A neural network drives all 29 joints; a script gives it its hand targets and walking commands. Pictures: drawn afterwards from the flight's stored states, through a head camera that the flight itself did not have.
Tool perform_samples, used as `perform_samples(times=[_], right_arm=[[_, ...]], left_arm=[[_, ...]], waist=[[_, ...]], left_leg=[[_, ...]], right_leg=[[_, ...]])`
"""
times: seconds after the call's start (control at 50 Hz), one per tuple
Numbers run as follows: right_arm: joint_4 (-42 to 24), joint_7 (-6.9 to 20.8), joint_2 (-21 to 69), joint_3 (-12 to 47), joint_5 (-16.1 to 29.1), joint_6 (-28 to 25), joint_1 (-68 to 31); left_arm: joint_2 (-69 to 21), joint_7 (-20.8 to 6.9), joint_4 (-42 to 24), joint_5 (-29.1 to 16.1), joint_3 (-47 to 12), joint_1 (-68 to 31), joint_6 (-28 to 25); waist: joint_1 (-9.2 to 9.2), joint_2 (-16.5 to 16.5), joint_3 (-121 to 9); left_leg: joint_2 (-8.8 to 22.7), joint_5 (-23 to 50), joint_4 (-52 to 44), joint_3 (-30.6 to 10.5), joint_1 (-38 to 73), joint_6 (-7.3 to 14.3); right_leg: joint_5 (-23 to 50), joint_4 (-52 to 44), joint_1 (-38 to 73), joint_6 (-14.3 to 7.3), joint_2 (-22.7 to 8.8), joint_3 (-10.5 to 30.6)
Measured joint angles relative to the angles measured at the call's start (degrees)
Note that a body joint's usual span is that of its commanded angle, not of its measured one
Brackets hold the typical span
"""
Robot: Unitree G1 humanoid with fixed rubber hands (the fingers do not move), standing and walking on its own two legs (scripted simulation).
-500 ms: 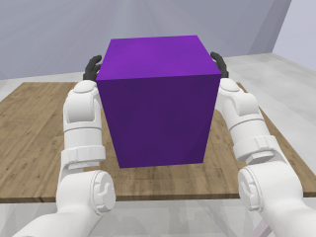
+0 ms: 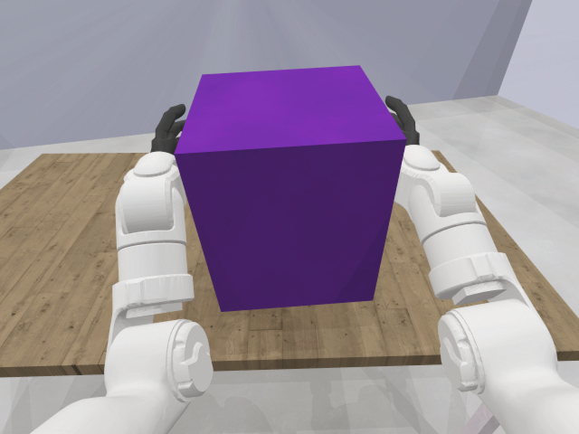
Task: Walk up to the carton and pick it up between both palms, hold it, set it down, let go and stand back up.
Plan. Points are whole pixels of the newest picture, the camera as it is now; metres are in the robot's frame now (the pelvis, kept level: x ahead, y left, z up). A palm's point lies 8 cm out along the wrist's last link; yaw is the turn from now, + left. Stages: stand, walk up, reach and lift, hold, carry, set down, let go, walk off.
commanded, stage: hold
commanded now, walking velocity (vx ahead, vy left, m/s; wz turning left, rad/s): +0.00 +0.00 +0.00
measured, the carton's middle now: (289, 190) +0.36 +0.00 +0.22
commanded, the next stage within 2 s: none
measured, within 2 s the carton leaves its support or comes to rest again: neither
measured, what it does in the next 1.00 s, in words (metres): stands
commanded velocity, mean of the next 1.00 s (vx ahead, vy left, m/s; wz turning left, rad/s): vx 0.00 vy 0.00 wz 0.00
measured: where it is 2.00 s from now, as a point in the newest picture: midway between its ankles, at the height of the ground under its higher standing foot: outside the picture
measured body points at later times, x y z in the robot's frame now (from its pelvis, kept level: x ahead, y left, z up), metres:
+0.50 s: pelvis -0.01 +0.00 +0.00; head -0.08 +0.01 +0.44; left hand +0.38 +0.15 +0.27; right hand +0.38 -0.15 +0.27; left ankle -0.01 +0.12 -0.75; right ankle +0.03 -0.11 -0.75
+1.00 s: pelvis +0.00 +0.00 +0.00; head -0.08 +0.01 +0.44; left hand +0.38 +0.15 +0.26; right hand +0.38 -0.15 +0.27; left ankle -0.01 +0.12 -0.75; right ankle +0.03 -0.11 -0.75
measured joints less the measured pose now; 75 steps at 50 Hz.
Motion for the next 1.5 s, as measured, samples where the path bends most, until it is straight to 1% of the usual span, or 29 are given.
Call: perform_samples(times=[0.06, 0.12, 0.38, 0.54, 0.86, 0.96, 1.06, 1.16, 1.26, 1.42, 1.5], right_arm=[[-0.6, -0.1, 0.2, 0.0, 0.1, 0.2, 0.4], [0.4, 0.0, 0.7, -0.9, -0.3, 0.3, 0.0], [3.4, 0.4, 0.6, -1.7, -1.3, -0.3, -2.1], [2.7, 0.2, 0.5, -1.2, -0.8, -0.2, -1.9], [2.1, 0.0, 0.5, -1.1, -0.8, 0.0, -1.2], [0.7, -0.2, 0.4, -0.7, -0.4, 0.1, -0.6], [1.3, 0.1, 0.5, -1.1, -0.3, 0.1, -0.8], [0.5, 0.0, 0.3, -0.6, -0.2, 0.3, -0.5], [0.7, 0.1, 0.6, -1.1, -0.4, 0.3, -0.3], [2.0, 0.3, 0.3, -1.1, -0.7, 0.3, -1.1], [2.1, 0.2, 0.4, -1.2, -0.9, 0.3, -1.3]], left_arm=[[0.0, 0.1, -0.8, -0.2, -0.3, 0.7, 0.1], [-0.1, 0.0, 0.0, 0.0, 0.3, 0.3, 0.3], [0.8, 0.0, 3.9, 0.3, 0.9, -2.9, -0.4], [1.0, 0.0, 3.1, -0.1, 0.5, -2.1, -0.5], [0.7, -0.2, 2.9, 0.2, 0.7, -2.0, -0.3], [0.7, -0.1, 1.4, -0.3, 0.0, -1.0, -0.4], [0.4, -0.1, 1.2, 0.3, 0.3, -1.1, 0.1], [0.5, 0.0, 0.5, 0.0, -0.1, -0.7, 0.1], [0.3, 0.0, 0.6, 0.1, -0.2, -0.4, 0.1], [0.3, 0.1, 2.4, 0.4, 0.5, -1.6, -0.2], [0.7, 0.1, 2.8, 0.1, 0.3, -1.8, -0.4]], waist=[[-0.22, -0.1, -0.1], [-0.31, -0.3, -0.1], [0.48, -0.2, -0.4], [-0.05, -0.2, -0.6], [0.19, -0.3, -0.1], [0.02, -0.2, -0.2], [0.21, -0.2, 0.1], [0.04, -0.2, 0.1], [-0.26, -0.2, -0.2], [0.15, -0.3, -0.4], [0.00, -0.1, -0.8]], left_leg=[[0.0, 0.0, 0.1, -0.1, 0.1, 0.0], [0.0, 0.1, 0.0, -0.1, 0.2, 0.0], [-0.1, 0.8, -0.4, 0.0, -0.9, 0.0], [0.0, 0.6, -0.2, -0.4, -0.9, -0.2], [-0.1, 0.4, -0.3, -0.1, -0.4, 0.0], [-0.1, 0.2, 0.1, -0.2, -0.6, 0.0], [-0.1, 0.2, 0.0, 0.0, -0.2, 0.0], [-0.1, 0.1, 0.1, -0.1, -0.3, 0.1], [-0.1, 0.1, 0.1, -0.2, -0.1, 0.0], [-0.1, 0.4, -0.2, 0.2, -0.4, 0.0], [-0.1, 0.5, -0.2, 0.0, -0.8, 0.0]], right_leg=[[0.0, -0.1, 0.2, 0.0, 0.0, -0.1], [0.0, 0.1, 0.2, 0.0, 0.0, -0.1], [0.4, 0.4, -1.2, -0.2, -0.1, 0.1], [0.3, 0.1, -0.9, -0.2, 0.0, -0.4], [0.0, 0.4, -0.7, 0.0, -0.1, 0.0], [0.1, 0.2, -0.6, 0.0, -0.1, -0.1], [0.0, 0.3, -0.4, 0.0, -0.1, 0.1], [0.0, 0.3, -0.3, 0.1, -0.1, 0.0], [0.0, 0.2, -0.1, 0.0, -0.1, -0.1], [0.1, 0.5, -0.8, -0.1, 0.0, 0.3], [0.2, 0.3, -1.0, -0.1, 0.0, 0.1]])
